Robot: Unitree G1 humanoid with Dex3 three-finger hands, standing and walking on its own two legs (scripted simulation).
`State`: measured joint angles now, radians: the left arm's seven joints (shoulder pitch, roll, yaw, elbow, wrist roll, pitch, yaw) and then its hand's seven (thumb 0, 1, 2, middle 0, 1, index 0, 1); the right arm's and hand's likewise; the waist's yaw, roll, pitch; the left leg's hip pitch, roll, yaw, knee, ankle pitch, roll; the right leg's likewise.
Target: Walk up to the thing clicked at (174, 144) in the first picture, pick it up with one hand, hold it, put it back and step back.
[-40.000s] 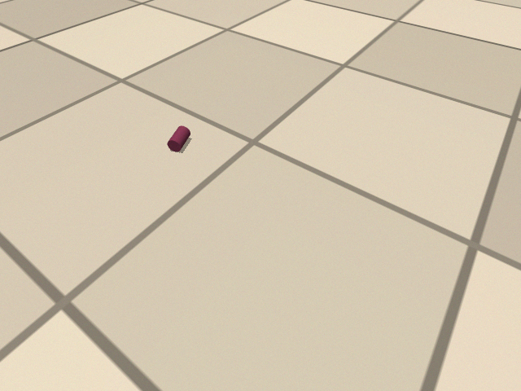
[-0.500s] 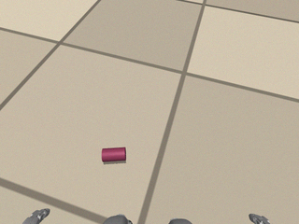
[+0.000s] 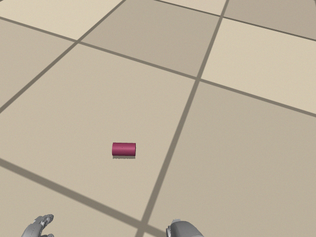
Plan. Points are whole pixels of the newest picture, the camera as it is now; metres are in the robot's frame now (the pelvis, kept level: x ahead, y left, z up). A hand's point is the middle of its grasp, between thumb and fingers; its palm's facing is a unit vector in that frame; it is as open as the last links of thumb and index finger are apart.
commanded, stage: step back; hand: left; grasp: from above
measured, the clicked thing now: (124, 149) +0.69 +0.18 -0.72
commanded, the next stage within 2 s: none
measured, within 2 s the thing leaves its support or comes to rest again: neither
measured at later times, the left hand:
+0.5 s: hand out of the picture -0.05 +0.22 -0.13, palm faces -0.03 -0.91 -0.42, open 7.4 cm
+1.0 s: hand out of the picture -0.26 +0.21 -0.16, palm faces -0.05 -0.91 -0.41, open 7.4 cm
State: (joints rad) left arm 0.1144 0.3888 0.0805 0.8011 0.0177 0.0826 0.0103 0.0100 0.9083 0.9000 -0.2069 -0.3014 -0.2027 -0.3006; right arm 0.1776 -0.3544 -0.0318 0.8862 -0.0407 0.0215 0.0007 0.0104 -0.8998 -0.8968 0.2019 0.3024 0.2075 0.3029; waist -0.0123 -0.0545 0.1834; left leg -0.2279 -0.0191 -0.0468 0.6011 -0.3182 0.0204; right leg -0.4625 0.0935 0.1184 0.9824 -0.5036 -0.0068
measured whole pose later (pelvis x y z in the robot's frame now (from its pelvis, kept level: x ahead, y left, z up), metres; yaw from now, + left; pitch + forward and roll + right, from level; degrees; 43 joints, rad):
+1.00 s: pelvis -0.35 -0.06 -0.01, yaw -3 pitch -3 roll -2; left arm 0.17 0.37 0.07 0.88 0.02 0.03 0.01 0.01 0.91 0.90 -0.21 -0.30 -0.20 -0.30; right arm 0.06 -0.41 -0.04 0.81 -0.03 0.05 0.00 0.01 -0.90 -0.90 0.20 0.30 0.21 0.30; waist 0.03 0.05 0.20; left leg -0.42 0.08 -0.02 0.67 -0.20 -0.01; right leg -0.19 0.06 0.03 0.62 -0.38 -0.01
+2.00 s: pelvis -0.38 -0.06 -0.01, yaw +3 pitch -3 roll +1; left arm 0.21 0.39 0.04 0.96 0.00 -0.02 0.01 0.01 0.91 0.90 -0.21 -0.30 -0.20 -0.30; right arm 0.15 -0.36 -0.05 0.98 -0.03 0.00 0.00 0.01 -0.90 -0.90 0.20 0.30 0.20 0.30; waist 0.05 -0.01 0.13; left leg -0.31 0.02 0.01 0.60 -0.22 -0.02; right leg -0.24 -0.04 -0.01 0.69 -0.39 0.00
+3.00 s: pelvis -0.35 -0.05 +0.02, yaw +1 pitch -2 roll +0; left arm 0.10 0.35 0.01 1.14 0.00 -0.02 -0.01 0.01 0.91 0.90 -0.21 -0.30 -0.20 -0.30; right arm 0.08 -0.34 0.00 1.14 -0.01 -0.01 0.01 0.01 -0.90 -0.90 0.20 0.30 0.21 0.30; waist -0.01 0.00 0.04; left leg -0.16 0.04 0.04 0.34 -0.14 -0.02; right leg -0.05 -0.01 0.01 0.32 -0.23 0.02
